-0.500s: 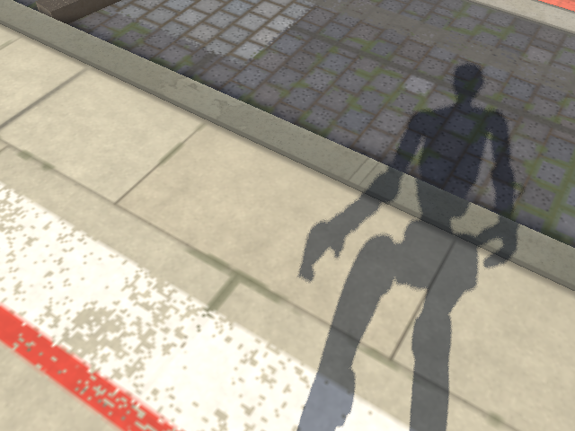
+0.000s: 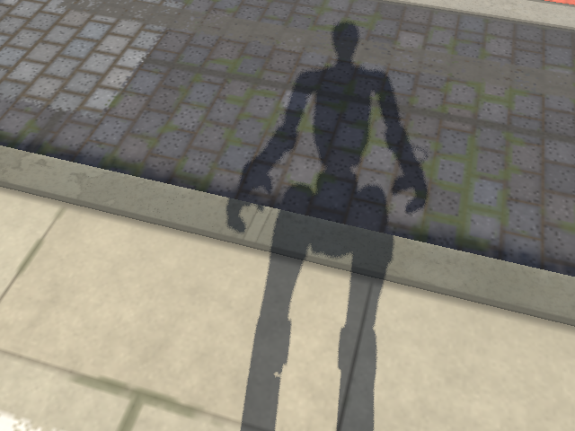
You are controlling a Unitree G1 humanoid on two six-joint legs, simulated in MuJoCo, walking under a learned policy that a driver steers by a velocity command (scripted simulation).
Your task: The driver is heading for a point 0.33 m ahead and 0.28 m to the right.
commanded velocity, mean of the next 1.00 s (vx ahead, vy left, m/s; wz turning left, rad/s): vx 0.48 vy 0.00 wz -0.56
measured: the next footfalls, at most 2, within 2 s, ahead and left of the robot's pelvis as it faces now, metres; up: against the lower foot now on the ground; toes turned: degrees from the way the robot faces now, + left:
left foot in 0.34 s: +0.37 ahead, +0.14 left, +0.00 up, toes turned -16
right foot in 0.86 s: +0.53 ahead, -0.22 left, +0.00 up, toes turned -34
